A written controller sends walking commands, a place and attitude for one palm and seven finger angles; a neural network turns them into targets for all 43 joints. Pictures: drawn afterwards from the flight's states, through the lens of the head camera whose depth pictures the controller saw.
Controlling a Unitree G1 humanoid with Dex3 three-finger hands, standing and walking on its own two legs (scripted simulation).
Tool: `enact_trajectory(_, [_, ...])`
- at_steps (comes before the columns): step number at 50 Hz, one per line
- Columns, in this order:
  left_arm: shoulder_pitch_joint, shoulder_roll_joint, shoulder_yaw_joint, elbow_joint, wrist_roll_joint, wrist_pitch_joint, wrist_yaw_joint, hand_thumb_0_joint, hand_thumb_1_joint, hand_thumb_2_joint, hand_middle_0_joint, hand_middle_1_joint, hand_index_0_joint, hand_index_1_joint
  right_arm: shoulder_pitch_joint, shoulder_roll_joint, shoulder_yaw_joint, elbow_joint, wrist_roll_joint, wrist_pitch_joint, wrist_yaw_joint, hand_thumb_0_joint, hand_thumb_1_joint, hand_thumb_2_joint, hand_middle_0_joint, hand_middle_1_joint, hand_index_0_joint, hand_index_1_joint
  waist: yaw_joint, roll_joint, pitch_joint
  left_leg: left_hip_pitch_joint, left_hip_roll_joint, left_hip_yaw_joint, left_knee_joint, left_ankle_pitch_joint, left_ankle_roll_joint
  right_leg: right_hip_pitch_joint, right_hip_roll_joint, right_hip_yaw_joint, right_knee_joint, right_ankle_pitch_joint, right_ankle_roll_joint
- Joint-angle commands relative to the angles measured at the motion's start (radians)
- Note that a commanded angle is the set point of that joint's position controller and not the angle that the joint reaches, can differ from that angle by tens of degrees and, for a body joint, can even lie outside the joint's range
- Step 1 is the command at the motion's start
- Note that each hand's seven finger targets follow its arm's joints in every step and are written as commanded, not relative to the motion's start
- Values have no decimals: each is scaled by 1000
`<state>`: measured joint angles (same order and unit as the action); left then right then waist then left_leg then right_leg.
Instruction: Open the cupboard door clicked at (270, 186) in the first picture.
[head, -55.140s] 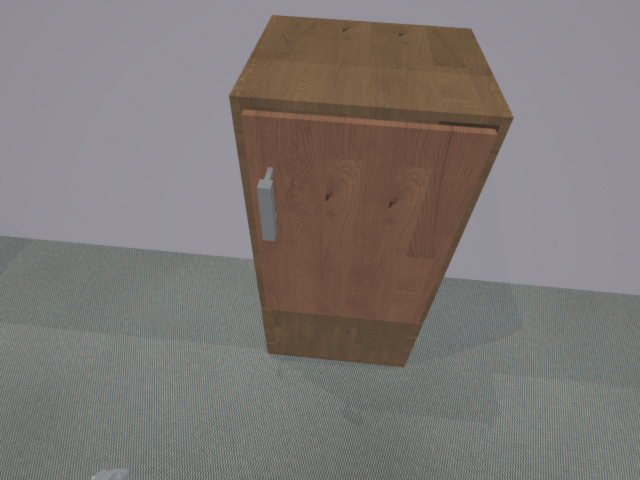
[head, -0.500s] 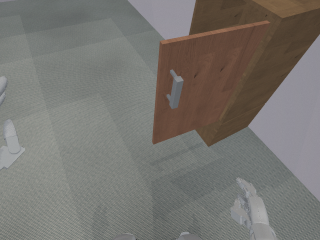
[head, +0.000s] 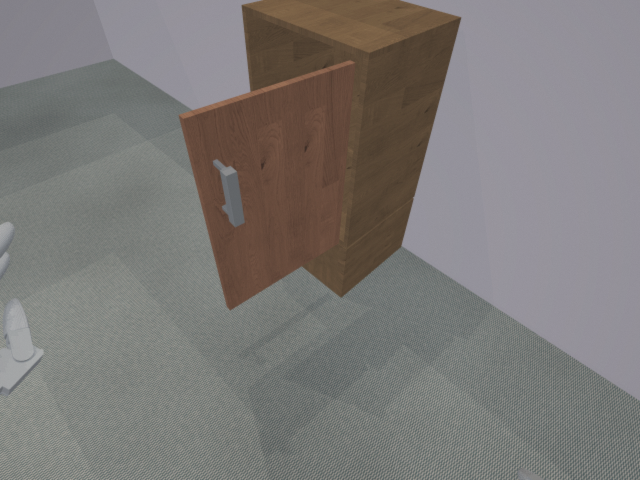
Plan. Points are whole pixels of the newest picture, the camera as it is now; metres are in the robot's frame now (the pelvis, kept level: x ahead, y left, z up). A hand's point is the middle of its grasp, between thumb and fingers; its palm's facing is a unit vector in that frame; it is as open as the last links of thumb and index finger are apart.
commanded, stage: stop stepping back and stand still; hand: left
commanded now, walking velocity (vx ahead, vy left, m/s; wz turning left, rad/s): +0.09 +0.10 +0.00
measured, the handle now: (227, 192) +0.66 +0.20 -0.03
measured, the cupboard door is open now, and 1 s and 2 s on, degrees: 85 85 85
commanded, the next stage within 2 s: let the arm hang, fingers relaxed in 0.76 s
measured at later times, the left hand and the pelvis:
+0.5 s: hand out of the picture +0.17 +0.29 +0.15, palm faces +0.44 -0.78 -0.45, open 7.4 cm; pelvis -0.03 +0.03 +0.00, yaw +0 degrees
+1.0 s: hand (69, 473) +0.15 +0.29 -0.04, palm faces +0.10 -0.88 -0.47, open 7.4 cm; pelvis -0.04 +0.04 -0.01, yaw +2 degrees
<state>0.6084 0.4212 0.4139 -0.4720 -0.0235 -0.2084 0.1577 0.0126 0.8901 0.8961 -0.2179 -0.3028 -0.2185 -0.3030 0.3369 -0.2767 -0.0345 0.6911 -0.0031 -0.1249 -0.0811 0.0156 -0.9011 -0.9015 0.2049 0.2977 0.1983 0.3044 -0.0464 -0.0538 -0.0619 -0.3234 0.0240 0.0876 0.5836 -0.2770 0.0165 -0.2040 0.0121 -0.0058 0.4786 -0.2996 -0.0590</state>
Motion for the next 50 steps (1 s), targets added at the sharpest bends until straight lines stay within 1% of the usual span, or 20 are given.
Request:
enact_trajectory(1, [-52, 198, 138, -150, -6, -75, 20, 0, 900, 900, -200, -300, -200, -300, -164, -88, -25, -180, 0, -80, -12, 0, -900, -900, 200, 300, 200, 300, 31, 40, 15, 94, 32, -54, -181, 28, 46, -30, -177, 163, -87, 57, 14])
enact_trajectory(2, [-52, 207, 147, -165, -5, -83, 18, 0, 900, 900, -200, -300, -200, -300, -166, -97, -29, -187, 2, -80, -11, 0, -900, -900, 200, 300, 200, 300, 34, 70, 14, 83, 54, -82, -181, 64, 55, -15, -152, 159, -74, 87, 29])
enact_trajectory(4, [-30, 229, 172, -173, -6, -91, 12, 0, 900, 900, -200, -300, -200, -300, -169, -107, -38, -198, 10, -80, -8, 0, -900, -900, 200, 300, 200, 300, 37, 53, -6, 61, 64, -88, -137, 205, 43, 59, -149, 172, -57, 269, 41])
enact_trajectory(5, [-15, 248, 189, -175, 2, -95, 13, 0, 900, 900, -200, -300, -200, -300, -159, -81, -20, -183, 5, -76, -3, 0, -900, -900, 200, 300, 200, 300, 26, 125, -13, 65, 41, -46, -122, 208, 35, 35, -171, 161, -48, 323, 19])
enact_trajectory(6, [-20, 239, 181, -189, 3, -99, 11, 0, 900, 900, -200, -300, -200, -300, -156, -71, -14, -185, 2, -73, -1, 0, -900, -900, 200, 300, 200, 300, 26, 112, -14, 63, 34, -45, -124, 214, 27, 42, -165, 146, -41, 342, 16])
enact_trajectory(7, [-29, 226, 168, -185, 2, -99, 9, 0, 900, 900, -200, -300, -200, -300, -161, -69, -14, -188, 3, -72, 0, 0, -900, -900, 200, 300, 200, 300, 27, 72, 2, 68, 30, -46, -118, 205, 22, 24, -156, 144, -58, 317, 19])
enact_trajectory(8, [-52, 224, 162, -197, 1, -101, 8, 0, 900, 900, -200, -300, -200, -300, -170, -74, -17, -188, 1, -75, -1, 0, -900, -900, 200, 300, 200, 300, 28, 78, 7, 77, 31, -52, -129, 193, 21, 7, -150, 149, -73, 284, 20])
enact_trajectory(9, [-44, 215, 159, -166, -1, -98, 7, 0, 900, 900, -200, -300, -200, -300, -169, -68, -14, -186, 1, -77, -3, 0, -900, -900, 200, 300, 200, 300, 29, 36, 15, 93, 35, -58, -132, 178, 22, -18, -142, 151, -88, 247, 24])
enact_trajectory(14, [-83, 170, 123, -93, -7, -86, 1, 0, 900, 900, -200, -300, -200, -300, -182, -67, -9, -181, 0, -73, -6, 0, -900, -900, 200, 300, 200, 300, 33, 60, 62, 142, 57, -88, -173, 94, 26, -122, -94, 149, -144, 63, 33])
enact_trajectory(16, [-116, 157, 107, -78, -7, -80, -2, 0, 900, 900, -200, -300, -200, -300, -184, -67, -7, -183, 2, -72, -5, 0, -900, -900, 200, 300, 200, 300, 33, 41, 51, 151, 61, -91, -181, 83, 25, -121, -80, 140, -146, 61, 38])
enact_trajectory(23, [-206, 152, 73, -137, 3, -57, -4, 0, 900, 900, -200, -300, -200, -300, -205, -59, 5, -198, -5, -73, -12, 0, -900, -900, 200, 300, 200, 300, 40, 90, -7, 179, 70, -98, -245, 80, 22, -70, -46, 98, -130, 115, 51])
enact_trajectory(27, [-190, 155, 80, -186, 6, -48, 2, 0, 900, 900, -200, -300, -200, -300, -213, -54, 12, -215, -8, -73, -11, 0, -900, -900, 200, 300, 200, 300, 43, 148, -22, 166, 70, -100, -265, 116, 14, -30, -33, 72, -108, 161, 53])
enact_trajectory(36, [-63, 155, 113, -196, -10, -47, 4, 0, 900, 900, -200, -300, -200, -300, -218, -56, 8, -227, -8, -59, -7, 0, -900, -900, 200, 300, 200, 300, 43, 144, -39, 148, 67, -98, -241, 200, -5, 3, -38, 54, -109, 220, 49])
enact_trajectory(42, [-39, 160, 120, -191, -12, -51, 7, 0, 900, 900, -200, -300, -200, -300, -217, -62, 0, -227, -5, -57, -11, 0, -900, -900, 200, 300, 200, 300, 45, 132, -37, 145, 71, -104, -253, 152, -2, -7, -38, 50, -115, 188, 52])
enact_trajectory(43, [-173, -52, -356, 603, 28, 59, -112, 0, 900, 900, -200, -300, -200, -300, -268, -163, -34, 21, 28, -115, 68, 0, -900, -900, 200, 300, 200, 300, -23, 173, 58, 110, 110, -153, -120, 411, 7, -184, -77, -18, 38, 212, 46])
enact_trajectory(44, [-197, -33, -294, 632, 43, 170, -143, 0, 900, 900, -200, -300, -200, -300, -195, -206, -47, 29, 16, -17, 81, 0, -900, -900, 200, 300, 200, 300, 3, 186, 8, 90, 147, -175, -170, 481, 15, -143, -91, 30, 34, 113, 41])
enact_trajectory(45, [-180, -42, -290, 622, 47, 204, -149, 0, 900, 900, -200, -300, -200, -300, -186, -188, -43, 3, 16, 18, 78, 0, -900, -900, 200, 300, 200, 300, 7, 189, -5, 86, 163, -177, -172, 473, 35, -132, -64, 16, 79, 36, 42])
enact_trajectory(47, [-219, -32, -302, 714, 51, 202, -148, 0, 900, 900, -200, -300, -200, -300, -201, -172, -22, 7, 1, 46, 76, 0, -900, -900, 200, 300, 200, 300, 29, 86, -48, 37, 170, -232, -180, 392, 78, -85, -56, 29, 116, -36, 38])
enact_trajectory(48, [-231, -12, -307, 772, 55, 194, -147, 0, 900, 900, -200, -300, -200, -300, -203, -166, -16, 17, -6, 54, 78, 0, -900, -900, 200, 300, 200, 300, 38, -1, -87, 72, 155, -222, -157, 401, 71, -49, -59, 44, 72, 38, 28])
enact_trajectory(50, [-289, 27, -316, 898, 63, 187, -149, 0, 900, 900, -200, -300, -200, -300, -211, -175, -16, 54, -9, 68, 80, 0, -900, -900, 200, 300, 200, 300, 38, -124, -91, 82, 98, -183, -115, 267, 42, -33, -110, 94, -21, 146, 2])
